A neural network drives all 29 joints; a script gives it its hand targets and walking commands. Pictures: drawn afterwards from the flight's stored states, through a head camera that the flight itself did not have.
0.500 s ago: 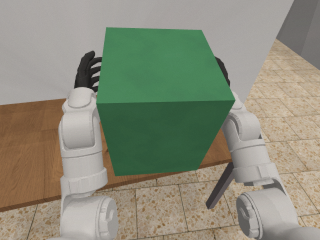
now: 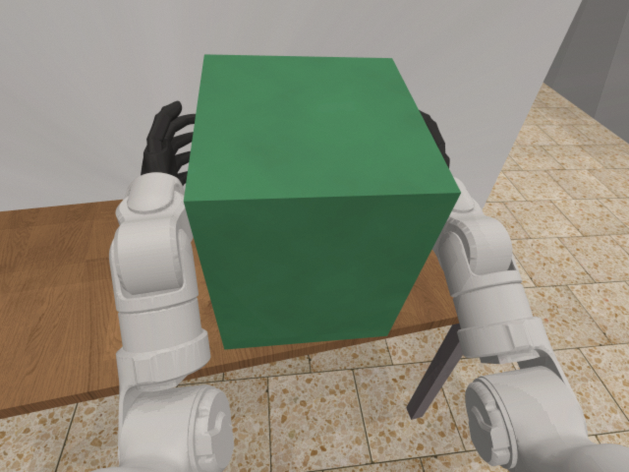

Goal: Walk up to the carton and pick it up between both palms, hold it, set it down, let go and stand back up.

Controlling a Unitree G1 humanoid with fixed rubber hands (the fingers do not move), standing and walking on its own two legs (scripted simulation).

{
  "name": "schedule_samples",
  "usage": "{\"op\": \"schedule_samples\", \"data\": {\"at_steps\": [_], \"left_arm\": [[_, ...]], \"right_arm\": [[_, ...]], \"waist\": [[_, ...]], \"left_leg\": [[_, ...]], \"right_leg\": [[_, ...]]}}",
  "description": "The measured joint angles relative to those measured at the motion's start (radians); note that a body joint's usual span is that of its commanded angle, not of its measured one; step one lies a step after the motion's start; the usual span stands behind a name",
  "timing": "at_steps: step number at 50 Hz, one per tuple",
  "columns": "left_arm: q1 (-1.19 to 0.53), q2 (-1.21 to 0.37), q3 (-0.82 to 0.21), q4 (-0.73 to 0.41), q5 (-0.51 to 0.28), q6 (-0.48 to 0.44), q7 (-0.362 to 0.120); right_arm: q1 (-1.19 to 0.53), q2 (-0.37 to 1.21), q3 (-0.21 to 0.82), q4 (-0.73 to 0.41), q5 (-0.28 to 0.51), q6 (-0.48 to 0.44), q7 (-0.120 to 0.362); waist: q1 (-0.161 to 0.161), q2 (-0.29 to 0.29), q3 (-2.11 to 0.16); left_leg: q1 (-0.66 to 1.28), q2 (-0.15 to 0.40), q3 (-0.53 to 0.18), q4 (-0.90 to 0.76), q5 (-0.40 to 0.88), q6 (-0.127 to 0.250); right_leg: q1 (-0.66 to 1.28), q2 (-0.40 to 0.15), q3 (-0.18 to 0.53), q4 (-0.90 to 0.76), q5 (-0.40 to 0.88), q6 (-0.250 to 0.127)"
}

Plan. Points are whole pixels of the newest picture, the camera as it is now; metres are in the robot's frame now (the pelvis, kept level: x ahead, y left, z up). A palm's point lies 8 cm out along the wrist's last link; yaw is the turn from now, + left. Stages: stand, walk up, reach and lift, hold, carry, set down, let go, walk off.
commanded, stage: hold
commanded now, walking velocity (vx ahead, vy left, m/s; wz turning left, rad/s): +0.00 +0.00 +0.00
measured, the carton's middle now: (305, 209) +0.34 +0.01 +0.20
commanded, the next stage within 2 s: none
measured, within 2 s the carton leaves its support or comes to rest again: neither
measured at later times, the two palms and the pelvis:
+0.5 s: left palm (160, 179) +0.36 +0.16 +0.24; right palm (424, 179) +0.36 -0.14 +0.22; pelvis +0.00 +0.00 +0.00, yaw +0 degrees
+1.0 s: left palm (160, 180) +0.36 +0.16 +0.24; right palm (423, 180) +0.36 -0.13 +0.22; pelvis +0.01 +0.00 +0.00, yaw +0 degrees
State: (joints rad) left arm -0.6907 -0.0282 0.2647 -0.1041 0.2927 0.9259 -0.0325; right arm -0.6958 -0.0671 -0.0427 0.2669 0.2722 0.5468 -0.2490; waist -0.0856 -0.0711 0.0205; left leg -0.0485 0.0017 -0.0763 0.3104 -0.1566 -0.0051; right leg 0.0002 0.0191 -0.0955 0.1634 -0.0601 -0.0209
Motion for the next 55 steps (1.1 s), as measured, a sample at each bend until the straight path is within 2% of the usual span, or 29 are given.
{"op": "schedule_samples", "data": {"at_steps": [55], "left_arm": [[0.046, -0.013, -0.011, -0.079, 0.019, 0.019, -0.011]], "right_arm": [[0.038, -0.003, 0.026, -0.043, 0.011, -0.006, -0.004]], "waist": [[0.004, 0.003, 0.012]], "left_leg": [[0.028, 0.002, 0.011, -0.015, -0.003, 0.002]], "right_leg": [[0.033, -0.001, -0.001, -0.021, -0.002, 0.002]]}}
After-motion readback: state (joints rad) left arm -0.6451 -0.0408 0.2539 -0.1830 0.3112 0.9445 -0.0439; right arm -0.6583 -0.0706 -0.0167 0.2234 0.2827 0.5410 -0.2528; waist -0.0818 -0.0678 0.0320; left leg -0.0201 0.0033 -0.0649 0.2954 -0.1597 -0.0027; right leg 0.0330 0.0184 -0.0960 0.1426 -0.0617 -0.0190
